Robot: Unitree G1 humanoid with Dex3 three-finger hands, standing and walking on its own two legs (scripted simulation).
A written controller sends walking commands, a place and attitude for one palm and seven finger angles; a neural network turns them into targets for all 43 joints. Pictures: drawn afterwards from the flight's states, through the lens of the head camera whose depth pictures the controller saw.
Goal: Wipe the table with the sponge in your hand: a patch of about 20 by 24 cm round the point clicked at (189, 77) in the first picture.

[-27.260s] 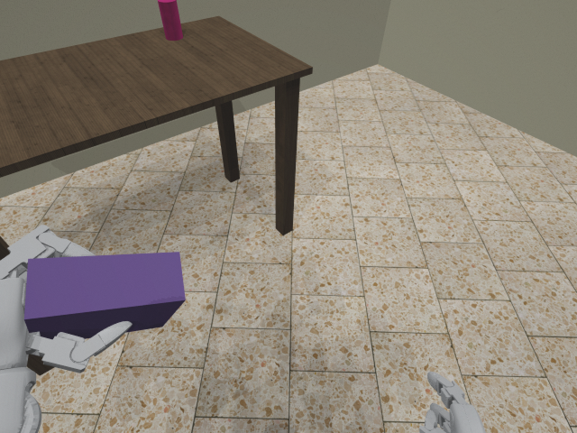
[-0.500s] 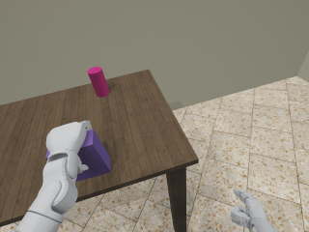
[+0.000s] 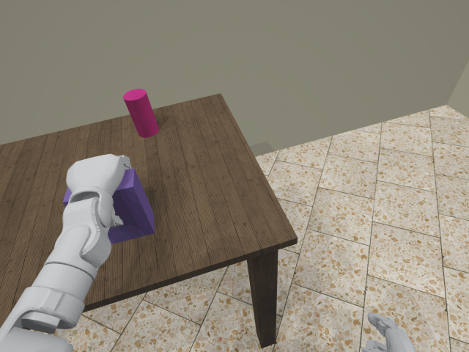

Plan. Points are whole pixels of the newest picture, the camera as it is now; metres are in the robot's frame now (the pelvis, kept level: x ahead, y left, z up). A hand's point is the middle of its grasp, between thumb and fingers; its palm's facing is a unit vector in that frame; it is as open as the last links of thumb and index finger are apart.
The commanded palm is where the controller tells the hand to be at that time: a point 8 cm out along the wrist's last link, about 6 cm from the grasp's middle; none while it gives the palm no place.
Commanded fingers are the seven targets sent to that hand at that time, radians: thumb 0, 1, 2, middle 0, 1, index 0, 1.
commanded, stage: wipe forward along the middle lane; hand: left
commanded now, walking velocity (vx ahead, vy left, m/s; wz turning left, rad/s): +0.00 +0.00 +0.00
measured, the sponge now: (118, 217) +0.34 +0.26 +0.05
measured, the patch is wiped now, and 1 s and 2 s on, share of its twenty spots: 1.00 1.00 1.00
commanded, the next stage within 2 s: slide back across to the first lane in 0.94 s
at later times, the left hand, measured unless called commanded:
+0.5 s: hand (108, 182) +0.39 +0.28 +0.11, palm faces -0.06 +0.00 -1.00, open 9.7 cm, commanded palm +0.37 +0.29 +0.13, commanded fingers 0.00 0.10 1.30 -1.20 -1.60 -1.20 -1.60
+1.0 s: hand (106, 164) +0.43 +0.30 +0.11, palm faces -0.10 +0.01 -1.00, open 9.7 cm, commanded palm +0.42 +0.31 +0.13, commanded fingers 0.00 0.10 1.30 -1.20 -1.60 -1.20 -1.60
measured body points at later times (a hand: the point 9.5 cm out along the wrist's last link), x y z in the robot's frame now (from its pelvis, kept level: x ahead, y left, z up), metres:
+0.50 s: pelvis -0.01 +0.01 +0.00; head +0.00 -0.03 +0.45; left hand +0.38 +0.28 +0.16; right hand +0.14 -0.25 -0.13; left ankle +0.01 +0.15 -0.74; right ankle -0.02 -0.08 -0.74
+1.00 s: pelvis +0.00 +0.02 +0.00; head +0.03 +0.00 +0.45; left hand +0.43 +0.30 +0.16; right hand +0.08 -0.25 -0.14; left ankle +0.01 +0.15 -0.74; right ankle -0.02 -0.08 -0.74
